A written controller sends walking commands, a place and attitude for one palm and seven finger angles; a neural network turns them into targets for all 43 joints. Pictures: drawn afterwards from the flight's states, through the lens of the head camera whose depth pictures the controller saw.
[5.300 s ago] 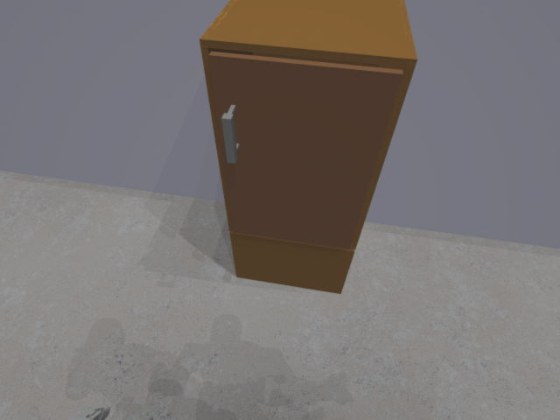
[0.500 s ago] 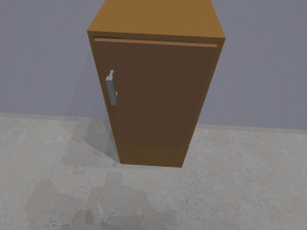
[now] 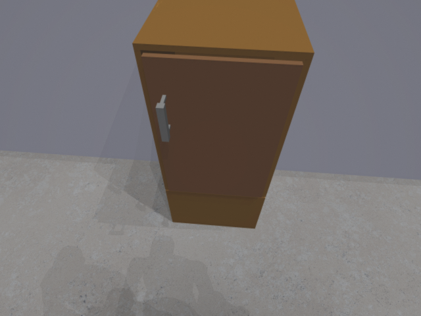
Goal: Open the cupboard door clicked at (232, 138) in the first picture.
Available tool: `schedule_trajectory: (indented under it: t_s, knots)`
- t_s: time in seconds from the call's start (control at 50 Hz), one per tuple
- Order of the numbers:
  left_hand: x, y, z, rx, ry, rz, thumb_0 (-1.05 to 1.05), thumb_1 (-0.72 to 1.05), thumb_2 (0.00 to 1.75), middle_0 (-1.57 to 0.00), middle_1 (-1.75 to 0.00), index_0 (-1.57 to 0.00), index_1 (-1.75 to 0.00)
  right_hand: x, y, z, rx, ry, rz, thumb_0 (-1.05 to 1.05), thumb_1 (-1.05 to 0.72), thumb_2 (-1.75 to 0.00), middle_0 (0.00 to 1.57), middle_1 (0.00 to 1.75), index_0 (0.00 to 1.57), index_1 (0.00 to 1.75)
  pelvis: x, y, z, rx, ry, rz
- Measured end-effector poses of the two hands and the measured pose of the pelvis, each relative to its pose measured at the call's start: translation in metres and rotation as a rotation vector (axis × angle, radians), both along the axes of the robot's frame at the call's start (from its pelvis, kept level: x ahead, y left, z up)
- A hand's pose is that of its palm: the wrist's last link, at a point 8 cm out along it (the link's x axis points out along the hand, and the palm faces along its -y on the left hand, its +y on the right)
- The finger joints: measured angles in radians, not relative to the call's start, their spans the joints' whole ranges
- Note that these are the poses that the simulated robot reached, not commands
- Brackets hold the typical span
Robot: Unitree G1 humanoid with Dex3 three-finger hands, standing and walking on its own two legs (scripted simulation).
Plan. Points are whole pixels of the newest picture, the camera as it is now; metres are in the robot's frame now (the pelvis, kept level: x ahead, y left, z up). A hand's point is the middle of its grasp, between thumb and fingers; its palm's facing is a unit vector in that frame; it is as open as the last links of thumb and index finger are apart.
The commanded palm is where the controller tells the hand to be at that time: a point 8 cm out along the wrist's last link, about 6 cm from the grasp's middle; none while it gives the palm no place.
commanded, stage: look again from close up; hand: left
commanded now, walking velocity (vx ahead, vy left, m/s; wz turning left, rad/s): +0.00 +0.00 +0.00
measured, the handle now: (164, 118) +0.61 +0.17 -0.01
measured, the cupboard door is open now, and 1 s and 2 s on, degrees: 0 0 0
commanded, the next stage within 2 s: raise the hand with hooked fingers in 0.54 s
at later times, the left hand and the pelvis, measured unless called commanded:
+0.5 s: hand out of the picture +0.08 +0.19 -0.17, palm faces -0.01 -0.97 -0.25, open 7.4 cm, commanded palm none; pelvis +0.03 -0.02 +0.00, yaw +0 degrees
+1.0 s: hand (119, 284) +0.19 +0.19 -0.06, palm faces +0.00 -1.00 -0.06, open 8.3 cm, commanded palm +0.16 +0.25 -0.05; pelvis -0.01 -0.04 -0.08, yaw +2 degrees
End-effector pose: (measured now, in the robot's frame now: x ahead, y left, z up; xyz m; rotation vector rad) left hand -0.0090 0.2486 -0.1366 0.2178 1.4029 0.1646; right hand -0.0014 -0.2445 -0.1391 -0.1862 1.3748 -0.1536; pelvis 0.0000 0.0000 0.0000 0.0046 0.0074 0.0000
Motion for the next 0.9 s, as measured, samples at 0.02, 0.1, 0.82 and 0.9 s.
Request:
schedule_trajectory:
  t_s: [0.02, 0.1, 0.82, 0.9]
  knots:
    - [-0.001, -0.001, 0.0, -0.002, 0.007, 0.002, 0.01, 0.91, 0.9, -0.2, -0.3, -0.2, -0.3, 0.001, -0.001, 0.0, -0.003, 0.004, 0.001, 0.0, -0.91, -0.9, 0.2, 0.3, 0.2, 0.3, 0.001, -0.001, 0.0, 0.0, 0.0, 0.0]
    - [0.004, -0.006, -0.002, -0.01, 0.015, 0.005, 0.01, 0.91, 0.9, -0.2, -0.3, -0.2, -0.3, 0.011, -0.005, 0.002, -0.011, -0.002, 0.006, 0.0, -0.91, -0.9, 0.2, 0.3, 0.2, 0.3, 0.007, -0.003, 0.001, 0.001, -0.003, 0.0]
    - [0.19, -0.002, 0.114, 0.022, -1.013, 0.067, 0.02, 0.85, 0.88, -0.21, -0.33, -0.21, -0.33, 0.14, -0.034, 0.024, -0.056, -0.53, 0.046, 0.01, -0.91, -0.9, 0.2, 0.3, 0.2, 0.3, 0.025, -0.026, -0.013, 0.016, 0.083, 0.037]
    - [0.196, -0.004, 0.115, -0.061, -1.261, -0.069, 0.01, 0.78, 0.85, -0.21, -0.37, -0.21, -0.38, 0.168, -0.041, 0.02, -0.061, -0.674, 0.098, 0.01, -0.91, -0.9, 0.2, 0.3, 0.2, 0.3, 0.006, -0.034, -0.041, 0.015, 0.178, 0.027]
